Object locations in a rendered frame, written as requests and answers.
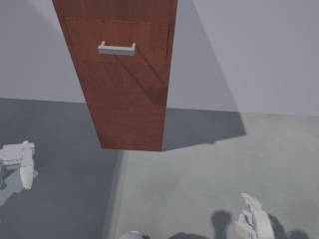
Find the robot right hand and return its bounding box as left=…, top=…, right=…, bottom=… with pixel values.
left=235, top=192, right=275, bottom=239

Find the robot left shin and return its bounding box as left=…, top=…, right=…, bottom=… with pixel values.
left=131, top=231, right=143, bottom=238

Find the cabinet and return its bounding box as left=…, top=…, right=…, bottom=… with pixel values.
left=52, top=0, right=178, bottom=152

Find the robot left hand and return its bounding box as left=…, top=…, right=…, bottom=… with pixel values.
left=0, top=140, right=38, bottom=206

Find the drawer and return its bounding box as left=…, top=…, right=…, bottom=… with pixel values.
left=64, top=17, right=168, bottom=65

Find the handle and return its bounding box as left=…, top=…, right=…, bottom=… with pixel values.
left=98, top=41, right=136, bottom=56

